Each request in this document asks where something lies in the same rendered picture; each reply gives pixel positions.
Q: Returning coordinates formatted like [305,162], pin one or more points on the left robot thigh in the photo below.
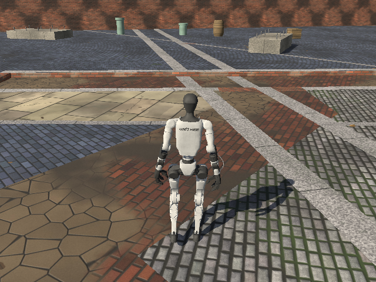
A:
[174,175]

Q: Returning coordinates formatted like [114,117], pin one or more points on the left robot hand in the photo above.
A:
[158,176]

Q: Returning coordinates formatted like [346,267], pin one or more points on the left robot shin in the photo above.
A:
[173,214]

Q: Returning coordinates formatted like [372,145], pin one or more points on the right robot forearm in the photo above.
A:
[214,162]

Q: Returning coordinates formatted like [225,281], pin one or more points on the right robot upper arm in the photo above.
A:
[209,135]

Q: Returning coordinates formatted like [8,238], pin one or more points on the left robot upper arm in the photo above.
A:
[171,123]

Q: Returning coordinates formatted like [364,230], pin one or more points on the left robot forearm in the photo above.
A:
[161,158]

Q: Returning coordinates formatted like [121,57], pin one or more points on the right robot hand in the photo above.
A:
[217,182]

